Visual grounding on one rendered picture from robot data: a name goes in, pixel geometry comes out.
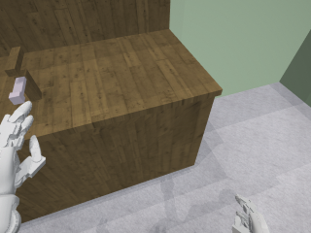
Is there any right robot hand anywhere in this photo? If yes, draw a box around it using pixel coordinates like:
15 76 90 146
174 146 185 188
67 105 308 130
232 194 271 233

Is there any left robot hand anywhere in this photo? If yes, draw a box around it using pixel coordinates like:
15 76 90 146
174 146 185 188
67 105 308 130
0 101 46 195

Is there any left robot forearm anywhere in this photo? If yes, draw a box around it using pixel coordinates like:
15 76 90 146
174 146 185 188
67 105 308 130
0 194 21 233

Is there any tap lever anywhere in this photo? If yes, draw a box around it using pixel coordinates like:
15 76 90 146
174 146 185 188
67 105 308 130
9 77 27 105

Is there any counter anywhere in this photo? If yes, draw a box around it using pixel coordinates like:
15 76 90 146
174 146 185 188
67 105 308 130
0 0 223 223

